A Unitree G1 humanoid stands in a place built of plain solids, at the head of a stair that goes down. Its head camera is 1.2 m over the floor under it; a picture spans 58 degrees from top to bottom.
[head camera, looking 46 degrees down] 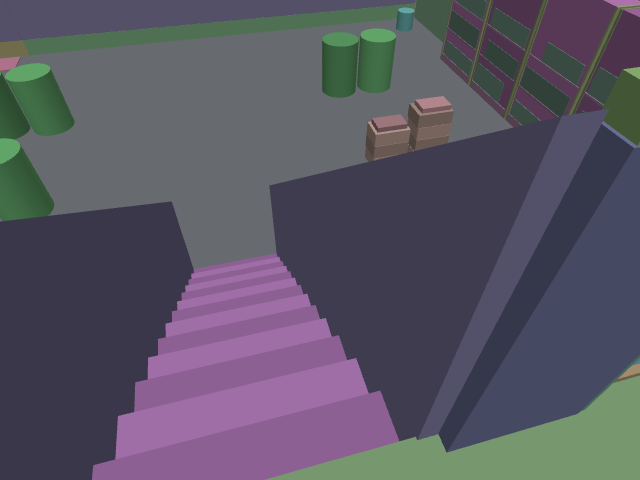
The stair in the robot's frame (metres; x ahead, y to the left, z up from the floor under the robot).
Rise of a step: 0.18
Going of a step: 0.22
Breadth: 0.90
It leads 15 degrees to the left of straight ahead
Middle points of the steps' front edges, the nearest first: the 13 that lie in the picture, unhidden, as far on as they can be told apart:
0.53 0.24 -0.18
0.74 0.29 -0.36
0.96 0.35 -0.54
1.17 0.41 -0.72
1.39 0.46 -0.90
1.60 0.52 -1.08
1.82 0.57 -1.26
2.03 0.63 -1.44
2.24 0.69 -1.62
2.46 0.74 -1.80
2.67 0.80 -1.98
2.89 0.86 -2.16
3.10 0.91 -2.34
